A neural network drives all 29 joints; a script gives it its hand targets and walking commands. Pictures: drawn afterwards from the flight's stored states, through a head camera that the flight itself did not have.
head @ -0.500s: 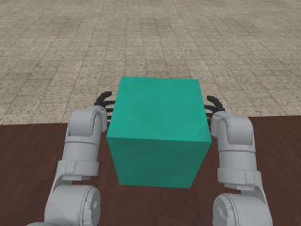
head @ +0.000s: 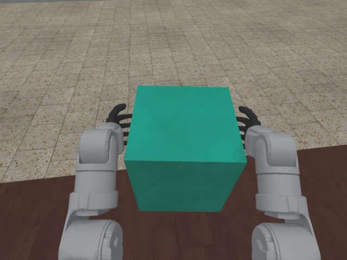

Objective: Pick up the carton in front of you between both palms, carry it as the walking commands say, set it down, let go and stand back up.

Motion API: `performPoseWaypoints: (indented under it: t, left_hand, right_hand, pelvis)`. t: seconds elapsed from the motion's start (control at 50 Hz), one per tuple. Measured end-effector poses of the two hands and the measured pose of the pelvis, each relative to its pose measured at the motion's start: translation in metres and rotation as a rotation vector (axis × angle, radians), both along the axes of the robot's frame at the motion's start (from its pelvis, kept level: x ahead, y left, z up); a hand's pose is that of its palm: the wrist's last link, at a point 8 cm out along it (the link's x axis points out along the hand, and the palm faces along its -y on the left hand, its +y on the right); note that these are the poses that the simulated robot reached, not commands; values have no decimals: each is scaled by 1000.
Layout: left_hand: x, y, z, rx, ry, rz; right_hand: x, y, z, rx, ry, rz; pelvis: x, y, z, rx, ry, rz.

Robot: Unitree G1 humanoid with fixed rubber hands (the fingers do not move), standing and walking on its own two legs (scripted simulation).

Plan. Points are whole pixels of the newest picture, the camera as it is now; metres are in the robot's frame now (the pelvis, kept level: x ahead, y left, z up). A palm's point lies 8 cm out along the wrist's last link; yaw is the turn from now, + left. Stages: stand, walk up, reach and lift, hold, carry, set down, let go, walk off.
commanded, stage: carry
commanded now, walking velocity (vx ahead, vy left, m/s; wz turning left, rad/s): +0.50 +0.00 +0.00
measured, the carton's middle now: (181, 152) +0.36 -0.02 +0.07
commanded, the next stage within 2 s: none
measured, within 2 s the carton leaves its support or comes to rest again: neither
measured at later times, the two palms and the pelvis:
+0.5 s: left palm (119, 78) +0.63 +0.16 +0.11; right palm (211, 77) +0.64 -0.14 +0.11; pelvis +0.28 +0.00 -0.02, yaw -2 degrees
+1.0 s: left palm (137, 51) +0.93 +0.13 +0.07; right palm (206, 51) +0.91 -0.17 +0.07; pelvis +0.57 +0.01 -0.05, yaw -1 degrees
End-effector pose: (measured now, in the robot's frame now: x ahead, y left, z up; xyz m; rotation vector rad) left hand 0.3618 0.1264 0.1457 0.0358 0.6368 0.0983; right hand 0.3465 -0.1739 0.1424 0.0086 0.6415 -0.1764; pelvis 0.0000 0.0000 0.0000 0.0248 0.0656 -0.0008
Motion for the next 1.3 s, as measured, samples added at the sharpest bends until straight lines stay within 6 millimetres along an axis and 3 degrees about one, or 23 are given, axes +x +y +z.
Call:
performPoseWaypoints:
  t: [0.04, 0.12, 0.26, 0.38, 0.46, 0.58, 0.68, 0.8, 0.94, 1.04, 1.1, 1.14, 1.22, 1.3]
  left_hand:
    - [20, 1, -12, 28, 31, 17]
    - [45, 9, -39, 7, 135, 48]
    - [110, 15, -44, -3, 136, 86]
    - [186, 18, -29, -6, 64, 76]
    - [242, 26, -25, -5, 25, 66]
    - [335, 37, -58, -24, 22, 18]
    - [385, 26, -90, -5, 144, -44]
    - [448, 18, -97, -19, 147, -56]
    - [530, 11, -85, -42, 68, -36]
    - [602, -3, -79, -37, 12, -28]
    - [646, -10, -86, -12, -6, -10]
    - [668, -9, -97, 15, 18, 8]
    - [694, 0, -124, 15, 125, 55]
    - [728, 6, -132, 6, 150, 86]
  right_hand:
    - [28, 1, -16, 14, 32, 26]
    - [67, 11, -40, 6, 135, 79]
    - [141, 17, -45, 22, 136, 95]
    - [211, 20, -33, 31, 64, 74]
    - [266, 27, -28, 29, 25, 66]
    - [348, 39, -50, -23, 22, 42]
    - [379, 28, -86, -19, 145, -7]
    - [434, 21, -92, -6, 147, -42]
    - [522, 13, -76, -9, 67, -39]
    - [596, -2, -72, -8, 11, -28]
    - [646, -9, -85, 0, -6, 2]
    - [676, -8, -100, 16, 19, 28]
    - [717, 1, -125, 8, 125, 81]
    - [760, 7, -132, 10, 151, 103]
  pelvis:
    - [20, -4, -8, -19, -1, -9]
    - [57, -15, -5, -7, -1, -11]
    - [125, -22, 5, 5, 23, -3]
    - [195, -15, 4, -2, 33, -16]
    - [251, -6, -9, -21, 32, -26]
    - [340, 8, -53, -31, 2, -41]
    - [385, 21, -52, -42, 1, -33]
    - [443, 26, -44, -50, 20, -37]
    - [525, 15, -43, -46, 30, -24]
    - [598, 1, -62, -21, 23, -11]
    - [647, -9, -87, 2, 1, 5]
    - [669, -13, -96, -20, 0, -3]
    - [706, -24, -94, -8, 0, -8]
    - [744, -31, -87, 0, 13, 0]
